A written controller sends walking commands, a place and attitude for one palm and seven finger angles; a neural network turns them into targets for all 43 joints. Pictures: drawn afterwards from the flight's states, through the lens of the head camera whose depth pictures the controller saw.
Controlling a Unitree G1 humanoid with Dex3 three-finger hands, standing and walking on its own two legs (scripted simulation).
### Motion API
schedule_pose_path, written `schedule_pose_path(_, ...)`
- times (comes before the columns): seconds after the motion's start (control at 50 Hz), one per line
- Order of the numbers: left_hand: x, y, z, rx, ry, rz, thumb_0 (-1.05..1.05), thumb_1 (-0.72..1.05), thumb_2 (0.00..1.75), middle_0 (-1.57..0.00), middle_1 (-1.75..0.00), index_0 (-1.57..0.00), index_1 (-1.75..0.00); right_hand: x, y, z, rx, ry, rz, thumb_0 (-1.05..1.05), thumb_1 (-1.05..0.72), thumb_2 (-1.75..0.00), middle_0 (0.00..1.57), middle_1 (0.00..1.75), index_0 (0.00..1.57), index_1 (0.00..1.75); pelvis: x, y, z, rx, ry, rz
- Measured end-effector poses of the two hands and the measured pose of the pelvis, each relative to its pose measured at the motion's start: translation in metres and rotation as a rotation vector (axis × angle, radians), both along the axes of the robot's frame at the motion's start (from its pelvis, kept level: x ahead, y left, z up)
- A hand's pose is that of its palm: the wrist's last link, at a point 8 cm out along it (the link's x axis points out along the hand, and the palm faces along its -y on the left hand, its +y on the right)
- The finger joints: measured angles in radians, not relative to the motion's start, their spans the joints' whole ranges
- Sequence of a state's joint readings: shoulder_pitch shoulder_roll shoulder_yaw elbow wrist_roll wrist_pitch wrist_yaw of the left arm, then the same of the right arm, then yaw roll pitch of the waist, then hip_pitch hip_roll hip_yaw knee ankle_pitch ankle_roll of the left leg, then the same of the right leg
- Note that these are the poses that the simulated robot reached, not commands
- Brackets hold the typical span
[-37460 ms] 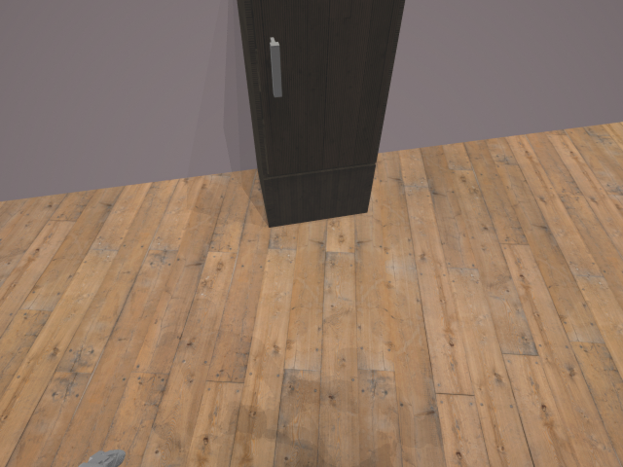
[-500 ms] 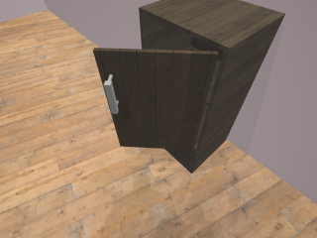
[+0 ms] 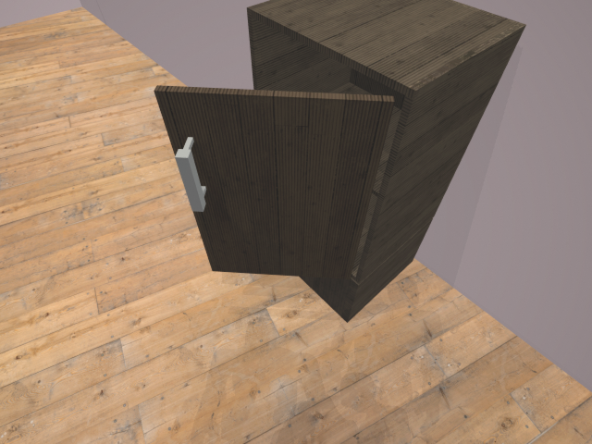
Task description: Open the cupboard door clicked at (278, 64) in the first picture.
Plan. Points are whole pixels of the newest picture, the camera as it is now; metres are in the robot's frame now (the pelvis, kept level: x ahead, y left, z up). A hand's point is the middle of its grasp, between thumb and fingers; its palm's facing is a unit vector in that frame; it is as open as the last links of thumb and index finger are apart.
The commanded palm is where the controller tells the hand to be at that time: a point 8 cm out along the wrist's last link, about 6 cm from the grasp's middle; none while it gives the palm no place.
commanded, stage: look again from close up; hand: left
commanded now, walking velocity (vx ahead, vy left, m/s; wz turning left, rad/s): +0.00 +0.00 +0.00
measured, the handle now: (194, 175) +0.59 +0.25 -0.03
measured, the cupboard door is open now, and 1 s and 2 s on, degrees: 44 44 44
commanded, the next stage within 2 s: shuffle to correct the standing spot in 0.08 s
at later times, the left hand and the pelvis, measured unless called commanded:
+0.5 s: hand out of the picture +0.01 +0.18 -0.19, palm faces +0.09 -0.98 -0.19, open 7.4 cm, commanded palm none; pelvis +0.03 +0.00 -0.01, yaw +1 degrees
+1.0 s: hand out of the picture +0.13 +0.17 -0.18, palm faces +0.08 -0.98 -0.19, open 7.3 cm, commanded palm none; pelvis +0.06 -0.01 -0.01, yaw +3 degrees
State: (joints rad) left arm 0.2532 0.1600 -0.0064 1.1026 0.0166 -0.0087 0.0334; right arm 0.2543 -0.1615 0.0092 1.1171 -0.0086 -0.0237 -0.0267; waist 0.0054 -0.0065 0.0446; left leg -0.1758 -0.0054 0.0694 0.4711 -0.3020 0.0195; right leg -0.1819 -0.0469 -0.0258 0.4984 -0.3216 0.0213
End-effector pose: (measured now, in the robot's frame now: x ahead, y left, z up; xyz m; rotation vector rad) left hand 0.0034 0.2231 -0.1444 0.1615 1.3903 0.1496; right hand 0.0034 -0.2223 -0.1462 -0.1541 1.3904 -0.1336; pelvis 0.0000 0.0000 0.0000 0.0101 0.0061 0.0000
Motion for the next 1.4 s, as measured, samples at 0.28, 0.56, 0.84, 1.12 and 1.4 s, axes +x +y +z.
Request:
schedule_pose_path(0.28,0.008,-0.013,0.0,0.007,-0.017,0.015,0.01,0.91,0.9,-0.2,-0.3,-0.2,-0.3,0.012,-0.016,-0.002,0.0,-0.005,0.014,0.01,-0.91,-0.9,0.2,0.3,0.2,0.3,0.008,-0.015,-0.001,0.001,0.0,0.008)
schedule_pose_path(0.56,0.006,0.012,-0.012,-0.009,0.064,0.071,0.01,0.91,0.9,-0.2,-0.3,-0.2,-0.3,0.037,0.001,0.002,-0.036,-0.031,0.033,0.0,-0.91,-0.9,0.2,0.3,0.2,0.3,0.036,0.008,-0.008,0.004,0.002,0.022)
schedule_pose_path(0.84,0.12,-0.004,0.002,0.031,-0.164,0.009,0.01,0.92,0.9,-0.2,-0.3,-0.2,-0.3,0.043,0.005,-0.015,0.039,0.088,-0.019,0.0,-0.9,-0.9,0.21,0.3,0.2,0.3,0.066,-0.009,-0.009,0.004,0.002,0.065)
schedule_pose_path(1.12,0.1,0.003,0.001,0.021,-0.164,0.038,0.0,0.92,0.9,-0.21,-0.3,-0.2,-0.3,0.09,-0.004,-0.001,-0.012,-0.084,0.029,0.01,-0.92,-0.9,0.2,0.3,0.2,0.3,0.054,-0.001,-0.006,0.0,-0.002,0.048)
schedule_pose_path(1.4,0.05,0.027,0.024,0.105,-0.026,0.04,0.01,0.91,0.9,-0.2,-0.3,-0.2,-0.3,0.084,0.004,-0.013,0.057,-0.098,0.075,0.01,-0.92,-0.9,0.2,0.3,0.2,0.3,0.058,0.004,-0.001,0.014,-0.019,0.041)
